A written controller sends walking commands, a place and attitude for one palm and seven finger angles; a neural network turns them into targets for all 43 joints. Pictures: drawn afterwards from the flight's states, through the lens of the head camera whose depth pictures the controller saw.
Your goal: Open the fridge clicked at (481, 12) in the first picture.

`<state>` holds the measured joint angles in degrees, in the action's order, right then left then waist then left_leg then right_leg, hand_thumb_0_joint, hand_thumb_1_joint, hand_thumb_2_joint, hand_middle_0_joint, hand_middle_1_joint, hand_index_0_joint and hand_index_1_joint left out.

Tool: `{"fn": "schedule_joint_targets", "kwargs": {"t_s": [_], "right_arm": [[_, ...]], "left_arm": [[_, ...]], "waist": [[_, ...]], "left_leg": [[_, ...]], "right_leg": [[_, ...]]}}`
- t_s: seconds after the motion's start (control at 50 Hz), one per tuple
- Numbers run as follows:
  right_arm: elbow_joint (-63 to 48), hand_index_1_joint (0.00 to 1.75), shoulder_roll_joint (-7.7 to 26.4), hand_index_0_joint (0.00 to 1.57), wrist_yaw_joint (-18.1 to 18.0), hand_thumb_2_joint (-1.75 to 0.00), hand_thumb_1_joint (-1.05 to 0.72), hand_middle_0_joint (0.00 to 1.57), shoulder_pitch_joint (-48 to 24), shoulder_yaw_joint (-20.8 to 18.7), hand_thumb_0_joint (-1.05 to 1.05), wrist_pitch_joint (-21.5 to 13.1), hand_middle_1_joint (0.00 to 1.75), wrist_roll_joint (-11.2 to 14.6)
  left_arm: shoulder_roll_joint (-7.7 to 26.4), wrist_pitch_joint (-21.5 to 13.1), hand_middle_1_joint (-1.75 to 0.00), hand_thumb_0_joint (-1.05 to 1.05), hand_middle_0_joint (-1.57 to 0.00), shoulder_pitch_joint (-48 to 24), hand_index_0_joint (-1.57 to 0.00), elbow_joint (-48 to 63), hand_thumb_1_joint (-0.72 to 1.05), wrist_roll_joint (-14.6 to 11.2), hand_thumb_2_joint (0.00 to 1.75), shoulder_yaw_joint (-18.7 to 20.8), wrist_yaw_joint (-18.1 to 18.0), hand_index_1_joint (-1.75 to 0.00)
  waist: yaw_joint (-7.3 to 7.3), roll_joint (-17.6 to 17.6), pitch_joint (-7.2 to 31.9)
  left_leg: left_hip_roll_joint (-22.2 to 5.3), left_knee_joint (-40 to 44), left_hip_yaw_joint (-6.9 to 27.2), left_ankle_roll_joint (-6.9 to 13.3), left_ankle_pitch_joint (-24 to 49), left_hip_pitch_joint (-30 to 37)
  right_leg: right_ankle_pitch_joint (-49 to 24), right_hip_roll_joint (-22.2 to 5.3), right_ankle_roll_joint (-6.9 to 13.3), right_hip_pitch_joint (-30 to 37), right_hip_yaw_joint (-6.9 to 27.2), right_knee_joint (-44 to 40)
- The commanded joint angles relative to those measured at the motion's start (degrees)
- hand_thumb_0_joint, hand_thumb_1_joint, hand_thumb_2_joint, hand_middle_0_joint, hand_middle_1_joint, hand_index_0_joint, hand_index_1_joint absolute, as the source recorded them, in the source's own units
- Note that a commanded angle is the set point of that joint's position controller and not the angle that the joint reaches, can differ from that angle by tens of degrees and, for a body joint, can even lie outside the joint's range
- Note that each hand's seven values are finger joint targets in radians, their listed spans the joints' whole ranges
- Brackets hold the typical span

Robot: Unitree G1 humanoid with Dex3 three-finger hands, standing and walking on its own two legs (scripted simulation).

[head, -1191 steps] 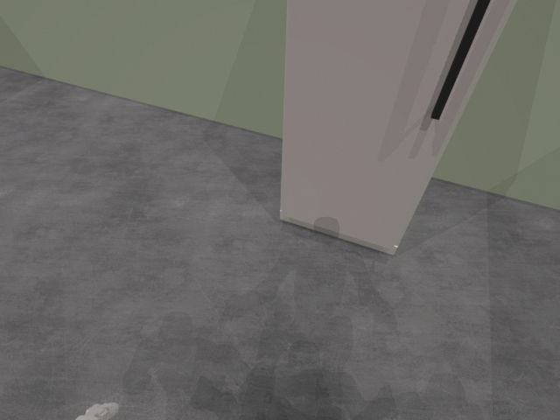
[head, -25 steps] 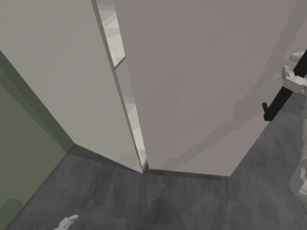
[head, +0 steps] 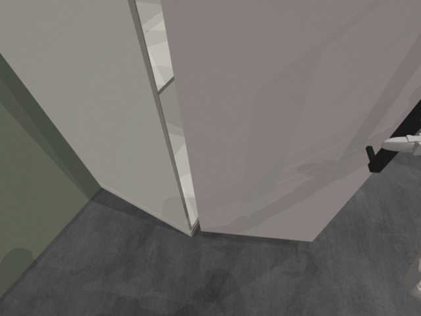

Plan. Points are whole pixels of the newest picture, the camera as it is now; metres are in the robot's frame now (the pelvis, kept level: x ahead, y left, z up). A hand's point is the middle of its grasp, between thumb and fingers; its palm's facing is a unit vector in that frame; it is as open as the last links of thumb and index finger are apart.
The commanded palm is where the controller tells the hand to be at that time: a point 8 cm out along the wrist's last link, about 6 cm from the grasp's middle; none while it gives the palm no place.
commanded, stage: slip the hand off the handle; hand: right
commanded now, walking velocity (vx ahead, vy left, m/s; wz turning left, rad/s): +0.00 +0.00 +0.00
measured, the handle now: out of the picture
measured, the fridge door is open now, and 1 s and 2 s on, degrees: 67 67 67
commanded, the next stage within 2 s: draw the hand back to the body in 1.34 s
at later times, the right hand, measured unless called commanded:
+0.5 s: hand out of the picture +0.44 -0.35 +0.15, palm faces +0.40 +0.90 -0.18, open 14.7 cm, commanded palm +0.40 -0.39 +0.16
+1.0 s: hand out of the picture +0.39 -0.35 +0.14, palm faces +0.38 +0.91 -0.17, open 14.7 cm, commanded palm +0.33 -0.39 +0.16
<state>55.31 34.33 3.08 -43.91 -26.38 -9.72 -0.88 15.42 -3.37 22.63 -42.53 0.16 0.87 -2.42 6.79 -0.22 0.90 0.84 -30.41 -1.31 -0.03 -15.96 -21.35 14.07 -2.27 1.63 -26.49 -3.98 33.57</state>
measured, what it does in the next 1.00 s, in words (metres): stands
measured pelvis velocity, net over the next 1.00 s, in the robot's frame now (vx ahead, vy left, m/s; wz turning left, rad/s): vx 0.01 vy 0.01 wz -0.02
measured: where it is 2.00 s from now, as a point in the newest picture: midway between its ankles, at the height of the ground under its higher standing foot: outside the picture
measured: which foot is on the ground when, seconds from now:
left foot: down 0.00-1.00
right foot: down 0.00-1.00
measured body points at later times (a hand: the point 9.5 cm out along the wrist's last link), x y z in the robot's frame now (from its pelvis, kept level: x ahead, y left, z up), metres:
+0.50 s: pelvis +0.01 +0.00 +0.00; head +0.07 -0.03 +0.45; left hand +0.09 +0.27 -0.11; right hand +0.41 -0.40 +0.16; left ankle -0.01 +0.12 -0.73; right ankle +0.03 -0.10 -0.73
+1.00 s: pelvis +0.01 +0.01 +0.00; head +0.05 +0.00 +0.44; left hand +0.07 +0.29 -0.11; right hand +0.36 -0.40 +0.15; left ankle -0.01 +0.12 -0.73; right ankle +0.03 -0.10 -0.73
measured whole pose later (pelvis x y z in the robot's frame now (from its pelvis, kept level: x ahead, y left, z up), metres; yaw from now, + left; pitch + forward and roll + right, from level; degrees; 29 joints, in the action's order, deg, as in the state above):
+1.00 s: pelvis +0.01 +0.01 +0.00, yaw -1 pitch +6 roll +2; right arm 43.0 37.7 13.8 -26.9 -33.9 -6.9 5.8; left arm 16.9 -1.5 21.4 -38.8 -2.0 -0.4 -4.9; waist 4.3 0.5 2.4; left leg 1.3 -33.5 -2.3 0.5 -18.9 -21.0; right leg 16.8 -2.7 1.0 -26.7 -2.7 37.1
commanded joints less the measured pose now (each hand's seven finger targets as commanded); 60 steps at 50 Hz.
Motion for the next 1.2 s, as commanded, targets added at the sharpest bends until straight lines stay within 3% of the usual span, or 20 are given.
{"fn": "schedule_joint_targets", "kwargs": {"t_s": [0.0,0.02,0.04,0.1,0.16,0.18,0.2,0.26,0.3,0.38,0.42,0.48,0.62,0.7,0.8,0.9,0.94,0.96,1.06,1.18], "right_arm": [[-17.4,1.15,16.9,0.25,-1.1,-0.20,0.55,0.25,-14.8,-2.1,0.00,-1.4,1.15,1.8],[-20.6,1.15,16.7,0.25,-1.1,-0.20,0.55,0.25,-15.3,-2.1,0.00,-1.3,1.15,2.0],[-17.5,1.15,22.3,0.25,-1.7,-0.20,0.55,0.25,-27.1,-3.7,0.00,-1.2,1.15,0.8],[-17.3,1.15,21.6,0.25,-1.4,-0.20,0.55,0.25,-26.4,-3.8,0.00,-1.6,1.15,0.5],[-26.9,1.15,18.5,0.25,-0.1,-0.20,0.55,0.25,-25.0,-0.2,0.00,-3.4,1.15,-0.1],[-26.6,1.15,17.4,0.25,0.6,-0.20,0.55,0.25,-22.5,0.4,0.00,-3.0,1.15,0.3],[-24.4,1.15,15.2,0.25,1.5,-0.20,0.55,0.25,-19.6,1.5,0.00,-2.0,1.15,1.1],[-16.8,1.15,14.9,0.25,4.4,-0.20,0.55,0.25,-16.4,0.6,0.00,1.8,1.15,3.9],[-15.7,1.15,17.1,0.25,5.5,-0.20,0.55,0.25,-18.0,-0.6,0.00,4.2,1.15,4.9],[-18.1,1.15,23.9,0.25,4.9,-0.20,0.55,0.25,-21.4,-4.9,0.00,3.1,1.15,3.1],[-19.0,1.15,22.3,0.25,4.4,-0.20,0.55,0.25,-23.6,-2.9,0.00,0.2,1.15,2.2],[-18.3,1.15,24.6,0.25,4.5,-0.20,0.55,0.25,-25.1,-4.3,0.00,-4.0,1.15,2.0],[-4.6,1.15,30.6,0.25,9.7,-0.20,0.55,0.25,-25.0,-6.0,0.00,-2.7,1.15,2.2],[-11.0,1.15,28.3,0.25,11.0,-0.20,0.55,0.25,-19.8,-5.1,0.00,-4.3,1.15,3.3],[-13.7,1.15,27.0,0.25,12.2,-0.20,0.55,0.25,-8.7,-8.9,0.00,-4.0,1.15,8.0],[-22.6,1.15,28.3,0.25,10.8,-0.20,0.55,0.25,-2.7,-11.8,0.00,-0.7,1.15,8.2],[-30.5,1.15,27.5,0.25,9.6,-0.20,0.55,0.25,-0.2,-12.3,0.00,-1.0,1.15,8.3],[-34.8,1.15,27.2,0.25,9.0,-0.20,0.55,0.25,1.2,-12.5,0.00,-1.4,1.15,8.5],[-38.4,1.15,20.7,0.25,8.5,-0.20,0.55,0.25,1.3,-8.7,0.00,0.2,1.15,10.2],[-38.7,1.15,16.3,0.25,9.4,-0.20,0.55,0.25,2.0,-4.1,0.00,5.6,1.15,10.2]], "left_arm": [[10.6,-1.8,-0.30,0.00,-0.20,1.9,-0.20,6.2,0.90,-0.3,0.90,3.6,-0.6,-0.30],[10.6,-1.8,-0.30,0.00,-0.20,1.4,-0.20,6.6,0.90,-0.3,0.90,3.6,-0.6,-0.30],[11.6,-1.4,-0.30,0.00,-0.20,2.6,-0.20,4.4,0.90,0.0,0.90,3.2,-1.4,-0.30],[10.9,-1.6,-0.30,0.00,-0.20,3.4,-0.20,4.2,0.90,0.4,0.90,3.4,-1.6,-0.30],[10.3,-2.1,-0.30,0.00,-0.20,4.0,-0.20,5.2,0.90,0.7,0.90,3.6,-1.2,-0.30],[10.2,-2.0,-0.30,0.00,-0.20,4.0,-0.20,4.7,0.90,0.5,0.90,3.6,-1.0,-0.30],[10.3,-1.8,-0.30,0.00,-0.20,3.9,-0.20,4.6,0.90,0.3,0.90,3.5,-0.8,-0.30],[11.1,-1.2,-0.30,0.00,-0.20,2.7,-0.20,4.6,0.90,-0.9,0.90,3.3,-1.7,-0.30],[11.4,-1.0,-0.30,0.00,-0.20,2.1,-0.20,5.1,0.90,-1.4,0.90,3.1,-2.3,-0.30],[11.4,-1.0,-0.30,0.00,-0.20,2.3,-0.20,5.7,0.90,-0.8,0.90,2.7,-2.7,-0.30],[11.0,-1.1,-0.30,0.00,-0.20,2.2,-0.20,5.7,0.90,-0.4,0.90,2.3,-2.5,-0.30],[11.3,-1.3,-0.30,0.00,-0.20,2.8,-0.20,5.0,0.90,0.0,0.90,2.5,-2.5,-0.30],[12.1,-0.5,-0.30,0.00,-0.20,3.7,-0.20,4.7,0.90,-1.1,0.90,1.8,-3.5,-0.30],[11.8,-0.6,-0.30,0.00,-0.20,3.4,-0.20,6.3,0.90,-1.1,0.90,2.2,-3.3,-0.30],[11.9,-0.1,-0.30,0.00,-0.20,1.5,-0.20,8.0,0.90,-2.0,0.90,2.4,-3.0,-0.30],[11.3,-0.4,-0.30,0.00,-0.20,-1.3,-0.20,10.4,0.90,-2.3,0.90,2.3,-3.1,-0.30],[10.9,-0.9,-0.30,0.00,-0.20,-2.6,-0.20,11.7,0.90,-2.2,0.90,2.3,-3.0,-0.30],[10.7,-1.1,-0.30,0.00,-0.20,-3.3,-0.20,12.2,0.90,-2.1,0.90,2.3,-3.1,-0.30],[9.9,-2.5,-0.30,0.00,-0.20,-6.0,-0.20,11.3,0.90,-2.6,0.90,1.6,-4.2,-0.30],[9.4,-4.2,-0.30,0.00,-0.20,-8.7,-0.20,11.1,0.90,-3.2,0.90,0.9,-5.4,-0.30]], "waist": [[-3.39,4.1,18.1],[-3.34,4.8,18.8],[0.18,4.0,15.6],[-1.06,6.2,19.4],[-2.06,16.2,29.4],[-2.11,17.3,28.9],[-1.88,15.3,26.6],[-1.41,5.4,17.6],[-1.98,4.2,17.0],[-2.57,7.2,19.6],[-1.62,8.6,19.0],[-1.23,10.4,21.2],[-0.99,7.1,16.7],[-2.86,11.4,22.2],[-4.67,4.0,20.0],[-6.02,6.8,17.6],[-6.65,8.8,20.6],[-6.79,9.9,21.5],[-4.71,9.4,14.6],[-5.12,9.1,13.0]], "left_leg": [[2.1,2.3,-0.2,1.0,14.9,3.7],[2.3,2.3,-0.6,1.0,14.9,3.4],[2.4,2.8,-0.9,0.4,12.7,-0.2],[2.7,2.5,-1.0,0.8,13.3,0.4],[2.9,1.3,-0.7,1.1,17.3,-1.0],[3.0,1.4,-1.0,1.0,17.4,-2.3],[3.2,1.6,-1.4,0.8,16.9,-3.0],[3.1,2.9,-2.0,0.8,16.1,-0.7],[2.6,3.2,-2.0,0.8,16.0,0.8],[2.5,2.5,-1.6,0.9,16.4,1.2],[2.7,2.1,-1.7,1.0,14.3,-1.0],[3.0,1.7,-1.5,1.0,12.7,-2.2],[2.1,2.7,-0.7,0.4,10.2,-0.9],[2.4,1.8,-0.3,0.9,12.6,0.4],[2.4,0.4,-0.1,0.4,15.8,3.8],[2.1,0.0,0.3,0.3,14.9,4.4],[2.4,-0.8,0.0,0.5,16.1,5.5],[2.6,-1.0,0.0,0.6,16.5,5.7],[3.1,1.2,-0.7,0.5,10.4,1.9],[2.4,3.1,-1.3,0.8,7.6,1.8]], "right_leg": [[-17.0,1.1,0.4,15.2,4.1,-2.9],[-18.1,1.0,0.4,16.2,4.3,-3.0],[-15.1,0.7,0.5,14.9,4.8,-2.9],[-17.9,0.9,0.2,17.7,5.2,-2.5],[-34.6,0.0,-0.8,29.3,6.4,0.5],[-38.1,-0.5,-1.4,30.6,7.1,0.8],[-37.9,-0.6,-1.6,29.7,7.6,0.8],[-27.6,0.2,-0.3,20.5,6.5,-0.8],[-22.5,0.9,-0.2,18.0,5.9,-2.0],[-22.6,1.4,-0.3,18.2,5.9,-1.6],[-21.2,1.2,-0.4,19.1,6.4,-1.2],[-19.8,1.1,-0.5,20.2,6.6,-0.3],[-10.5,1.9,0.7,11.2,5.0,-1.1],[-14.6,1.8,0.4,16.0,5.4,-0.1],[-13.8,1.9,0.9,11.7,4.7,0.2],[-12.3,2.3,0.9,10.4,3.9,-0.3],[-15.3,2.2,0.8,13.2,4.2,-0.2],[-16.7,2.0,0.9,14.6,4.1,0.4],[-10.9,1.7,0.6,14.2,4.5,-1.1],[-8.4,2.0,0.1,15.3,5.4,-3.3]]}}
